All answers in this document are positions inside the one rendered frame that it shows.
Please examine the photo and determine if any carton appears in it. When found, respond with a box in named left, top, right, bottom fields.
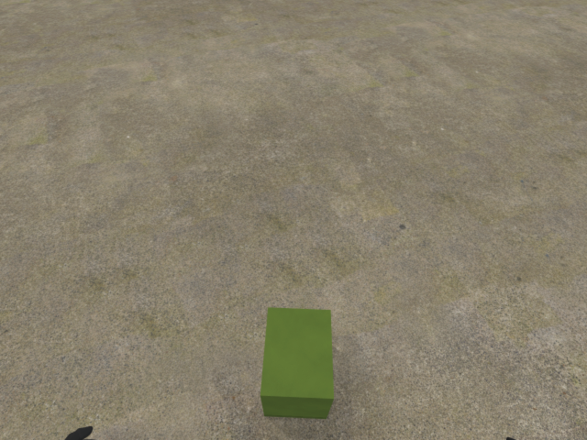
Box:
left=260, top=307, right=334, bottom=419

